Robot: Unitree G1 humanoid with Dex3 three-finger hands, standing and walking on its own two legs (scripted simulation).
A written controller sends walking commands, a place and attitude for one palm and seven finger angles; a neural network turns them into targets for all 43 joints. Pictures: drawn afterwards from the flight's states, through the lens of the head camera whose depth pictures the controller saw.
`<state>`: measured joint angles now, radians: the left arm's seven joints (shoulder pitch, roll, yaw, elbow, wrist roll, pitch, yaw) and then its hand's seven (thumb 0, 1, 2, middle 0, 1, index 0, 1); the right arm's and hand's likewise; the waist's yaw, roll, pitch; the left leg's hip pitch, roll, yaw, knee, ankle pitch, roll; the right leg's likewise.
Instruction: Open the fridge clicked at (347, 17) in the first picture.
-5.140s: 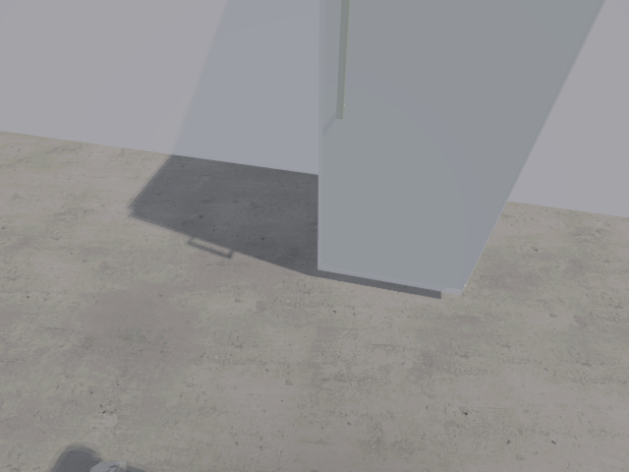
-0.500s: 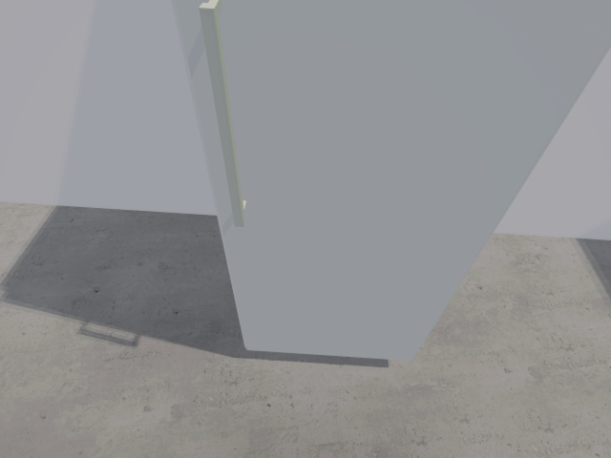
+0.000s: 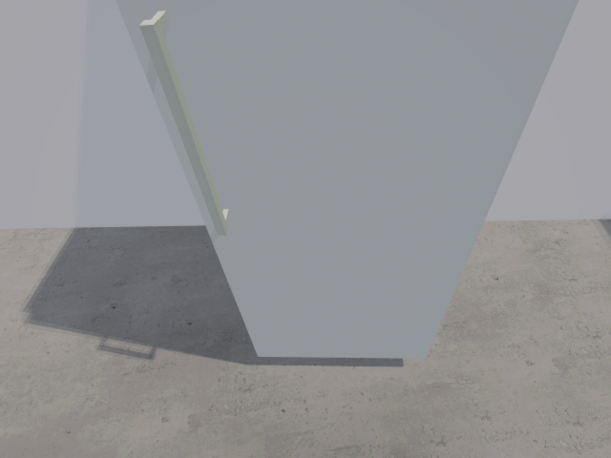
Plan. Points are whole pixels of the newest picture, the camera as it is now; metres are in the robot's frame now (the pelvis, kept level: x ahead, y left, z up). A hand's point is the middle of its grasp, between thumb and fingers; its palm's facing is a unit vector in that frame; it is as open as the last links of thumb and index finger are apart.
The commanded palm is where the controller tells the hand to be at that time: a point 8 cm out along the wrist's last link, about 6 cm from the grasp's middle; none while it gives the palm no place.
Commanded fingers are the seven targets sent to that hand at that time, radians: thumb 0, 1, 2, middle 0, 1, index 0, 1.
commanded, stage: look again from close up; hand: left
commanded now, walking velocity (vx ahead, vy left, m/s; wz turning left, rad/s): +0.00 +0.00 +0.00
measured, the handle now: (197, 145) +0.51 +0.19 +0.16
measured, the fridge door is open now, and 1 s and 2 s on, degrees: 0 0 0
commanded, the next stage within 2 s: raise the hand to about handle height in 1.12 s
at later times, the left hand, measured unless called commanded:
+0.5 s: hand out of the picture -0.01 +0.16 -0.17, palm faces +0.05 -0.98 -0.22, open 7.3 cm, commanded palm none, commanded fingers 0.00 0.90 0.90 -0.20 -0.30 -0.20 -0.30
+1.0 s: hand out of the picture -0.02 +0.17 -0.17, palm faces +0.06 -0.98 -0.20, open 7.3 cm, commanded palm none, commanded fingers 0.00 0.90 0.90 -0.20 -0.30 -0.20 -0.30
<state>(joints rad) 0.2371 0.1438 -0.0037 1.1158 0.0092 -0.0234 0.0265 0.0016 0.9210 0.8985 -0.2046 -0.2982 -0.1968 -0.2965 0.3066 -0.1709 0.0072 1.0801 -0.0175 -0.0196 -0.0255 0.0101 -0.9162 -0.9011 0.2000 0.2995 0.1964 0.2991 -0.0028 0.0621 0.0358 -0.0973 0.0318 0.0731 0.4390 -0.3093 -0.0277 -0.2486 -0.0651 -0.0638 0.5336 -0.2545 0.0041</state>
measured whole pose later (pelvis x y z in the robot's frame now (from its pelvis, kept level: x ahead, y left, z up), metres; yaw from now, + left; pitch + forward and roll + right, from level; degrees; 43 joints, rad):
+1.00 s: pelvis -0.02 -0.01 +0.00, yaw +1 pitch -2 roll +1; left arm 0.26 0.15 0.01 1.12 0.01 -0.01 0.02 0.00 0.92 0.90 -0.20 -0.30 -0.20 -0.30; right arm 0.32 -0.12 0.01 1.12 -0.02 -0.02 -0.03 0.01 -0.91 -0.90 0.20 0.30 0.20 0.30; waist 0.01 0.01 0.06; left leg -0.13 0.05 0.05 0.43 -0.27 -0.04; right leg -0.25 -0.05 -0.09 0.48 -0.20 -0.01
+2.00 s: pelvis -0.03 +0.02 -0.04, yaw +2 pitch +6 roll -1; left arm 0.38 0.28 0.24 -0.09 -0.31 -0.21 -0.32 0.00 0.19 0.60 -0.26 -0.76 -0.25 -0.75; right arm 0.27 -0.17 0.07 0.56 0.04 -0.23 -0.05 0.02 -0.90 -0.90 0.21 0.30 0.20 0.30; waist 0.00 0.03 -0.07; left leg -0.54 0.05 0.01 0.92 -0.49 -0.01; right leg -0.61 -0.08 -0.10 0.86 -0.36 0.02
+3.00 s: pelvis -0.02 +0.00 +0.00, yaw +2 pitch -2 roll +0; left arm -0.12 0.47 0.48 0.22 -0.35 0.10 -0.50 -0.02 -0.50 0.30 -0.30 -1.20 -0.30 -1.20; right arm 0.27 -0.30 0.07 0.59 0.07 -0.24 -0.10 0.02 -0.91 -0.90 0.20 0.30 0.20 0.30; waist 0.04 0.05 0.00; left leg -0.17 0.05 0.03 0.53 -0.32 -0.02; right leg -0.26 -0.05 -0.10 0.52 -0.23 0.00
